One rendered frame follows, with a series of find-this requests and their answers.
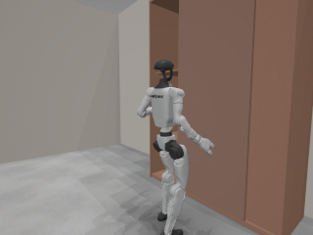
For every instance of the robot head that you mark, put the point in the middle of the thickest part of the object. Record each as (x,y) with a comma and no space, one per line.
(163,66)

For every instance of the right robot hand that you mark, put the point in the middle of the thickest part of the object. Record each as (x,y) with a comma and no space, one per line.
(205,145)

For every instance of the wardrobe door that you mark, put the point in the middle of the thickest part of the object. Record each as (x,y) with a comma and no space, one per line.
(215,70)
(268,112)

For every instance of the robot right forearm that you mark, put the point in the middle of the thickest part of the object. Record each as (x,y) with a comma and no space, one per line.
(189,131)

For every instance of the right robot upper arm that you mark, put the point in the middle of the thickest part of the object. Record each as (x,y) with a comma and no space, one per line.
(177,96)

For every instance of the left robot upper arm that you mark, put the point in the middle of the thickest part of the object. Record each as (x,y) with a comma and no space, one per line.
(145,103)

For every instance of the robot right thigh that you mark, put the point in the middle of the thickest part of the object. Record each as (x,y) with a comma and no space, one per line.
(179,154)

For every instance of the robot left forearm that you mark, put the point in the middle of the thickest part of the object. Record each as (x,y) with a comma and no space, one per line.
(149,111)

